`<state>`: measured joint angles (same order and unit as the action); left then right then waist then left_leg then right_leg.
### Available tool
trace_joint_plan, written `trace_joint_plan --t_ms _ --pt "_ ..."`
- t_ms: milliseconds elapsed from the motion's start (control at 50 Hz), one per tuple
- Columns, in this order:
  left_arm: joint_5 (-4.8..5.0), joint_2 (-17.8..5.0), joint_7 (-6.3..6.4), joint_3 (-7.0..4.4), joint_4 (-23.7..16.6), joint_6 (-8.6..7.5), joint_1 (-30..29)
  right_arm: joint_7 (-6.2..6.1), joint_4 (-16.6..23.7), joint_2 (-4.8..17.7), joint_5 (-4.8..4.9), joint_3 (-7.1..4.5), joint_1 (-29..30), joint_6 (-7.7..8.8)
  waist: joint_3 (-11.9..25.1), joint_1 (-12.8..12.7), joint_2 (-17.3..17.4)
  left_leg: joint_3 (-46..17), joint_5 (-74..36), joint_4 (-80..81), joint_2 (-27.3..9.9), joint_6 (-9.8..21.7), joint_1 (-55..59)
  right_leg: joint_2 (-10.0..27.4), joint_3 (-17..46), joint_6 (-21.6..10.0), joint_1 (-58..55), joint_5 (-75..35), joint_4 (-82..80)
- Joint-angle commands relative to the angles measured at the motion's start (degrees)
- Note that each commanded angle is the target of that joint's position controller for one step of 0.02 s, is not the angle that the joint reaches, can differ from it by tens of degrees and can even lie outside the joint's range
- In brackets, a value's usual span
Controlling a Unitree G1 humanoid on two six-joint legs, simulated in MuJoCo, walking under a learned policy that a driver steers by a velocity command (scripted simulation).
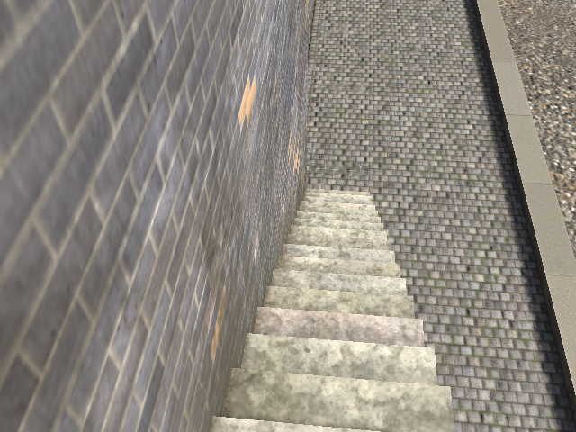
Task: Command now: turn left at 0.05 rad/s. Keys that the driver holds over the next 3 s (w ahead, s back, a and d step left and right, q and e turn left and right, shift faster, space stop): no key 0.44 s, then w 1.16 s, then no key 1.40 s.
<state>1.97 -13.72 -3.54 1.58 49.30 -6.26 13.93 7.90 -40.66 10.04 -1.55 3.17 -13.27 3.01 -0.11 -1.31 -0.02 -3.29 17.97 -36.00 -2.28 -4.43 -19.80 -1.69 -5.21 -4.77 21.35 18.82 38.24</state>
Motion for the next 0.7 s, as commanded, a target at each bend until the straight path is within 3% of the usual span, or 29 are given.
trace_joint_plan --t_ms 20,40,60,80,100,120,240,340,360,440,480,520,540,560,600,620,660,700 --pt "0.21 -6.1 0.38 -1.37 -2.8 -1.04 -2.5 -0.32 2.3 4.0 -0.28 -1.13 -3.1 0.45 3.4 1.1 -3.1 2.3 -4.8 1.9 -0.8 1.2 -3.6 5.8 10.2 4.4 -9.0 -12.8 -10.0" --pt "-0.21 -8.1 0.21 -2.03 -3.2 -1.27 -3.0 -0.28 2.2 4.6 -0.22 -1.46 -2.0 0.84 4.6 0.6 -2.5 2.1 -5.2 1.2 -1.0 1.5 -3.2 6.1 10.1 5.3 -10.4 -16.6 -9.6" --pt "-0.31 -8.4 0.14 -2.21 -3.2 -1.35 -3.5 -0.39 2.1 4.6 -0.15 -1.48 -1.7 1.02 4.6 0.5 -1.8 2.1 -5.7 1.0 -1.4 1.4 -3.7 6.2 10.2 5.7 -11.7 -19.9 -9.1" --pt "-0.51 -8.5 0.02 -2.38 -3.2 -1.26 -4.1 -0.75 1.2 5.0 -0.79 -1.43 -2.5 1.04 4.4 0.1 -0.3 2.5 -5.2 1.5 -1.7 1.5 -5.5 6.0 10.0 5.9 -14.3 -21.1 -8.8" --pt "-0.82 -10.4 0.43 -3.12 -2.7 -1.34 -5.2 -0.86 1.2 5.8 -1.29 -1.63 -1.0 0.91 4.6 -0.3 -1.0 2.7 -5.5 0.9 -1.6 1.5 -7.2 5.4 9.3 6.3 -16.3 -25.4 -7.7" --pt "-1.10 -10.1 0.44 -2.95 -1.5 -1.30 -3.5 -0.78 0.0 6.5 -1.75 -1.95 -3.2 0.66 4.1 0.0 -0.5 2.9 -4.9 1.1 -2.0 1.4 -7.4 5.1 9.3 6.1 -16.3 -25.4 -7.7" --pt "-1.73 -11.2 0.42 -3.83 0.9 -0.89 -6.1 -0.99 -2.1 6.9 -1.20 -2.15 -3.7 -0.20 3.2 0.1 -0.5 3.2 -2.5 -0.7 -2.4 0.6 -7.7 4.5 9.1 5.8 -17.8 -27.6 -7.8" --pt "-1.65 -11.9 0.46 -4.12 2.3 -0.65 -7.5 -1.09 -3.3 8.3 -1.45 -2.29 -3.5 -0.67 2.3 0.4 0.5 3.9 -2.3 -0.2 -2.2 0.0 -6.2 3.4 8.3 5.4 -16.9 -26.8 -7.7" --pt "-2.00 -12.0 0.61 -4.24 2.8 -0.64 -7.2 -1.17 -3.8 8.9 -1.48 -2.53 -3.3 -0.83 2.4 0.2 0.6 4.1 -2.1 -0.3 -2.0 0.0 -5.9 3.6 8.5 5.6 -17.3 -26.8 -7.9" --pt "-1.66 -12.4 0.58 -4.34 3.7 -0.48 -7.9 -1.05 -4.7 9.0 -1.59 -2.38 -3.3 -1.05 1.4 0.5 1.0 4.6 -2.3 0.7 -1.9 -0.1 -4.7 2.4 7.6 4.6 -16.0 -23.8 -7.7" --pt "-1.87 -13.6 0.95 -5.00 4.5 -0.21 -7.0 -1.40 -5.6 10.3 -2.08 -2.93 -4.3 -1.46 -0.1 0.1 1.3 4.8 2.8 1.7 -1.7 0.9 -4.2 2.0 7.8 2.8 -14.1 -7.3 -10.1" --pt "-2.89 -16.7 2.05 -6.55 4.9 -0.30 -6.6 -2.31 -5.7 12.5 -3.76 -4.20 -5.1 -1.39 -2.8 -0.2 -0.3 5.2 11.2 0.0 -0.6 3.1 -4.6 3.4 11.2 -2.2 -9.8 15.1 -12.6" --pt "-2.75 -16.5 2.55 -6.60 4.8 -0.52 -5.8 -2.73 -5.2 12.4 -4.64 -4.47 -4.8 -1.04 -4.0 -0.5 -0.8 4.6 11.9 -1.2 -0.3 4.4 -5.1 5.7 15.6 -5.3 -8.2 20.2 -13.9" --pt "-2.64 -16.1 3.16 -6.49 4.8 -0.93 -4.4 -3.03 -4.7 10.4 -4.99 -4.08 -3.9 -0.54 -3.9 -1.1 -1.9 4.1 10.5 -3.5 -0.1 5.2 -6.2 7.7 19.3 -8.1 -8.5 21.7 -14.5" --pt "-2.59 -15.3 4.67 -6.07 4.7 -1.71 0.6 -3.19 -3.3 6.6 -5.29 -3.13 -1.1 0.86 -2.5 -3.6 -4.5 3.2 6.6 -11.3 1.2 5.9 -11.6 11.6 28.0 -13.3 -12.3 20.1 -14.3" --pt "-2.72 -15.4 5.20 -5.94 4.5 -2.12 2.9 -3.21 -2.9 5.8 -5.41 -2.99 0.3 1.59 -2.2 -4.5 -4.5 2.2 6.4 -15.0 1.8 6.3 -15.3 12.7 31.0 -14.8 -14.3 17.8 -13.2" --pt "-3.70 -13.5 6.11 -4.94 4.0 -2.43 6.5 -2.92 -1.2 3.8 -6.15 -2.87 4.5 2.08 -0.1 -5.2 -4.1 0.1 8.5 -24.0 2.7 7.3 -23.9 14.1 32.6 -15.5 -19.0 8.5 -8.9" --pt "-3.68 -12.0 6.31 -4.35 3.2 -2.31 7.7 -2.12 0.2 2.8 -6.20 -3.00 6.1 2.35 -2.8 -4.9 -2.0 -1.0 7.9 -25.3 2.7 7.9 -31.1 14.8 33.1 -15.7 -19.3 6.5 -4.6"
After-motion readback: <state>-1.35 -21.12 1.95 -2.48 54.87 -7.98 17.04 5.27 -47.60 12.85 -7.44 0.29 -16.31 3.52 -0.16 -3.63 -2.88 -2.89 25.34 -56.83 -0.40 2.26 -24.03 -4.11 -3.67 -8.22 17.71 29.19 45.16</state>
